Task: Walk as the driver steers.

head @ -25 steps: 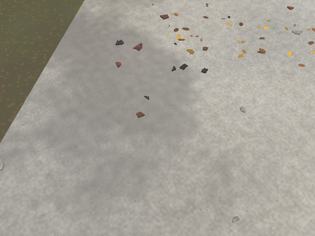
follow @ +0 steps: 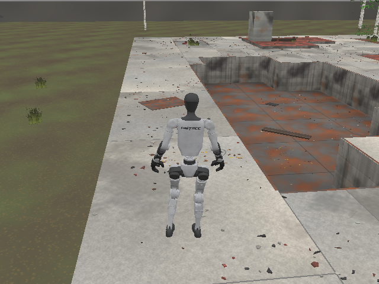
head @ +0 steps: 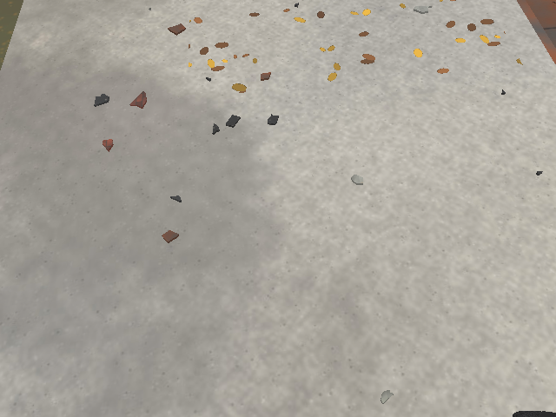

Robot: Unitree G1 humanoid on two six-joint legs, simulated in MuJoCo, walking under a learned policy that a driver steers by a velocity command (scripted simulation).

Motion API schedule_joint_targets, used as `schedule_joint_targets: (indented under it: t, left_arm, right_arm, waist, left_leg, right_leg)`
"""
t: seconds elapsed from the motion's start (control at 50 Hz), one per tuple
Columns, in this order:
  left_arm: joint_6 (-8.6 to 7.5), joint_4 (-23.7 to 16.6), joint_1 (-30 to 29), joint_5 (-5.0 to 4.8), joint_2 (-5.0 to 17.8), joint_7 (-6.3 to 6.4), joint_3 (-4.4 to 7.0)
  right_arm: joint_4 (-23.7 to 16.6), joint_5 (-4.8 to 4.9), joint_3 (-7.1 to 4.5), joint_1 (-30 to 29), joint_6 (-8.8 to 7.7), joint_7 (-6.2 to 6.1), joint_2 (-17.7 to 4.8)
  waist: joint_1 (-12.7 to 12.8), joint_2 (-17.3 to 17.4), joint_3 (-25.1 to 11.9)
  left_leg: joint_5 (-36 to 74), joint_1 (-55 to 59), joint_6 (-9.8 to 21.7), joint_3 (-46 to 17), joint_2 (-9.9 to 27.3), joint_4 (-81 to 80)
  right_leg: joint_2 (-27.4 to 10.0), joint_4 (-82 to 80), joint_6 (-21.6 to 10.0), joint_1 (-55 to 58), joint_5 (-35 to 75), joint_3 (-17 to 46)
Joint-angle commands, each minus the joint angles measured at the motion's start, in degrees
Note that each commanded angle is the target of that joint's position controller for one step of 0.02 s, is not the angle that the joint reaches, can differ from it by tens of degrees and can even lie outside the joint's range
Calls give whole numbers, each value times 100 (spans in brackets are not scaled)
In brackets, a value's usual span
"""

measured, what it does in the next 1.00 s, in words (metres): walks ahead, turning right: left foot, then right foot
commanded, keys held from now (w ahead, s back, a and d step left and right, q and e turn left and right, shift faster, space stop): e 0.32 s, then no key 0.28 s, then w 0.40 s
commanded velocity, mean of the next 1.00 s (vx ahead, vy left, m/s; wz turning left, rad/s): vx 0.11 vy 0.00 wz -0.32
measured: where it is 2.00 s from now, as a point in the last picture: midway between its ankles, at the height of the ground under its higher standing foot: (340, 403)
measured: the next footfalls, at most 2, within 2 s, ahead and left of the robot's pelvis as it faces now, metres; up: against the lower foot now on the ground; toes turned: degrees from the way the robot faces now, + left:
left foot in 0.20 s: +0.10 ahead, +0.16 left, +0.00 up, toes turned -13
right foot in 0.58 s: +0.01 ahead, -0.10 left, +0.00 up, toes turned -15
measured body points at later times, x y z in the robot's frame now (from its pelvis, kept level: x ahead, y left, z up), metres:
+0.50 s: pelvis +0.02 +0.05 +0.01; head +0.06 +0.05 +0.45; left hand +0.25 +0.27 -0.09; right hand +0.07 -0.26 -0.09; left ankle +0.06 +0.17 -0.74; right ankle -0.02 -0.09 -0.69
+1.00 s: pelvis +0.10 +0.04 +0.00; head +0.11 +0.05 +0.45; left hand +0.24 +0.29 -0.13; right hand +0.16 -0.28 -0.09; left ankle +0.17 +0.12 -0.74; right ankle -0.02 -0.08 -0.73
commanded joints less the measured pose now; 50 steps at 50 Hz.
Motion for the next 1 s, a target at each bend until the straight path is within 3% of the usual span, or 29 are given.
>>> schedule_joint_targets:
  t: [0.02, 0.12, 0.18, 0.2, 0.22, 0.24, 0.26, 0.28, 0.3, 0.32, 0.4, 0.44, 0.48, 0.54, 0.56, 0.58, 0.6, 0.62, 0.64, 0.66, 0.68, 0.7, 0.76, 0.82, 0.9, 0.94, 0.96, 0.98, 1.0]
  left_arm:
    - [-4, -490, -205, -13, 998, 103, 295]
    - [93, -544, -173, -19, 948, 64, 288]
    - [161, -586, -233, -119, 861, 89, 254]
    - [163, -603, -44, -98, 616, 90, 184]
    - [107, -805, -105, -145, 576, 79, 195]
    - [30, -710, 12, -10, 1030, 63, 332]
    - [44, -548, 176, -53, 1198, 36, 419]
    - [109, -383, 343, -72, 1083, 51, 416]
    - [167, -337, 401, -50, 941, 68, 384]
    - [204, -346, 380, -69, 770, 52, 332]
    - [166, -634, -226, -97, 440, 33, 162]
    - [153, -682, -283, -49, 327, 0, 79]
    - [154, -678, -270, -53, 365, -22, 62]
    - [155, -467, 120, -52, 376, -57, 75]
    - [148, -409, 218, -29, 419, -57, 79]
    - [147, -439, 291, -7, 647, -17, 102]
    - [181, -528, 262, 68, 1112, 63, 164]
    - [110, -437, 165, 152, 637, 12, 32]
    - [31, -390, 216, 129, 629, -33, 41]
    - [-19, -230, 506, 81, 867, -23, 128]
    - [-75, -151, 643, 43, 980, -7, 143]
    - [-137, -88, 593, 2, 951, 18, 127]
    - [-248, -69, 481, -19, 647, 76, 41]
    - [-331, -63, 413, -34, 724, 40, 84]
    - [-367, 65, 595, -125, 918, -71, 147]
    - [-354, 106, 521, -138, 843, -101, 112]
    - [-347, 137, 541, -97, 694, -110, 57]
    - [-358, 146, 539, -37, 418, -119, -38]
    - [-431, -75, 545, 37, -40, -138, -178]
  right_arm:
    - [-189, 21, -118, 381, -12, -6, -427]
    - [-244, 68, -156, 311, -119, 83, -497]
    - [-109, 57, -233, 766, -196, 149, -576]
    - [-124, -41, -324, 907, -180, 124, -953]
    - [-110, -210, -418, 775, -116, 110, -1417]
    - [-301, -293, -356, 496, -143, 97, -1121]
    - [-416, -222, -265, 181, -150, 49, -814]
    - [-461, -120, -227, -21, -143, 26, -663]
    - [-465, -25, -199, -34, -136, 3, -585]
    - [-452, 4, -170, 36, -113, -16, -559]
    - [-310, -41, -216, 580, -10, -21, -722]
    - [-302, -2, -258, 527, 16, 23, -869]
    - [-261, 51, -283, 525, 32, 82, -972]
    - [-159, 184, -235, 466, 40, 125, -933]
    - [-46, 223, -183, 647, 14, 130, -807]
    - [26, 104, -100, 888, -52, 160, -601]
    - [-76, -199, 43, 1023, -145, 237, -236]
    - [-162, -130, 47, 592, -141, 190, -298]
    - [-168, -29, -17, 361, -123, 173, -591]
    - [-199, 40, -84, 128, -122, 175, -729]
    - [-157, 88, -167, 109, -99, 168, -861]
    - [-153, 118, -206, 180, -103, 169, -896]
    - [-34, 141, -155, 300, -289, 251, -604]
    - [6, 113, -49, 197, -432, 341, -357]
    - [-9, 177, -26, 221, -458, 411, -497]
    - [177, 175, -60, 720, -469, 409, -572]
    - [343, 187, -98, 1172, -466, 382, -624]
    - [470, 210, -155, 1700, -479, 332, -769]
    - [471, 132, -279, 2145, -499, 283, -1403]
  waist:
    - [-153, -693, -1234]
    - [-47, -971, -1084]
    - [-311, -915, -1059]
    - [-229, -187, -1133]
    - [-30, 1551, -738]
    - [-82, 1340, -732]
    - [49, 897, -711]
    - [122, 673, -630]
    - [65, 653, -588]
    - [12, 651, -536]
    - [-390, 886, -677]
    - [-415, 1000, -805]
    - [-438, 1122, -839]
    - [-216, 1036, -811]
    - [-159, 888, -784]
    - [-240, 397, -1055]
    - [-492, -1148, -1308]
    - [-185, -1358, -1314]
    - [-15, -1125, -1017]
    - [211, -1227, -781]
    - [280, -1201, -452]
    - [181, -1174, -169]
    - [46, -929, -65]
    - [60, -837, -217]
    - [36, -812, -190]
    - [-281, -637, -231]
    - [-482, -556, -300]
    - [-720, -266, -419]
    - [-766, 1204, -677]
  left_leg:
    - [370, 433, -80, 18, -101, -506]
    - [333, 789, 60, -5, -217, -1500]
    - [1152, 1770, 340, 95, -102, -3085]
    - [1197, 2359, 706, -724, 916, -3487]
    - [1911, 2260, 1567, -2125, 1949, -3855]
    - [2282, 1936, 1979, -2429, 2364, -3852]
    - [2417, 1866, 1805, -1823, 2064, -3703]
    - [2387, 1896, 1524, -1225, 1663, -3585]
    - [2434, 2064, 1423, -929, 1501, -3514]
    - [2691, 2095, 1434, -649, 1403, -3495]
    - [3174, 2735, 1649, -336, 1357, -3406]
    - [3329, 2678, 1674, -217, 1418, -3332]
    - [3512, 2527, 1705, -205, 1487, -3287]
    - [3468, 2340, 1543, -141, 1405, -2968]
    - [3184, 2072, 1278, -51, 1290, -2851]
    - [2402, 1567, 825, 167, 1063, -2548]
    - [301, 731, 302, 714, 501, -1725]
    - [-745, 719, 103, 597, 363, -1635]
    - [-737, 532, 61, 676, 298, -1217]
    - [-806, -60, 77, 746, 184, -595]
    - [-823, -547, 110, 585, 278, -37]
    - [-592, -826, 169, 445, 378, 196]
    - [203, -834, 313, 485, 437, -120]
    - [704, -95, 352, 650, 345, -1150]
    - [932, 797, 444, 739, 225, -1918]
    - [1231, 1684, 553, 833, 105, -2262]
    - [1094, 2239, 603, 854, 34, -2323]
    - [823, 2919, 745, 448, 305, -2571]
    - [-270, 3707, 1325, -1553, 1594, -3437]
  right_leg:
    - [-1300, -792, -896, 765, -176, 1709]
    - [-1251, -677, -744, 846, -740, 2266]
    - [-935, -247, -396, 587, -747, 2244]
    - [-529, 597, -75, -7, -1735, 1751]
    - [433, 1765, 261, -1174, -2785, 388]
    - [60, 3175, 516, -1215, -2940, 460]
    - [-37, 3745, 595, -1138, -2577, 471]
    - [-80, 4031, 707, -1145, -2271, 354]
    - [-123, 4338, 807, -1314, -1992, 307]
    - [-164, 4460, 888, -1360, -1883, 203]
    - [-322, 3288, 1041, -1218, -1850, -88]
    - [-449, 2497, 1003, -625, -2034, -258]
    - [-452, 1825, 935, -80, -2058, -477]
    - [-357, 49, 675, 829, -933, -698]
    - [-374, -770, 497, 1394, -203, -620]
    - [-891, -743, 320, 2284, 793, 36]
    - [-2043, -285, -207, 2901, 2793, 1214]
    - [-2312, -536, -933, 2149, 1395, 1441]
    - [-2073, -880, -963, 2061, -341, 1488]
    - [-2040, -1192, -933, 2181, -1723, 1716]
    - [-2111, -1428, -951, 2131, -2551, 1929]
    - [-2148, -1563, -937, 2009, -2821, 2013]
    - [-1893, -1762, -792, 1971, -2409, 1556]
    - [-1695, -1714, -725, 1688, -1697, 1007]
    - [-1840, -1569, -776, 1159, -1897, 1001]
    - [-1749, -1242, -619, 667, -2074, 894]
    - [-1610, -884, -505, 371, -2137, 775]
    - [-1313, -43, -280, -73, -2032, 452]
    - [-548, 2161, 210, -1135, -2227, -376]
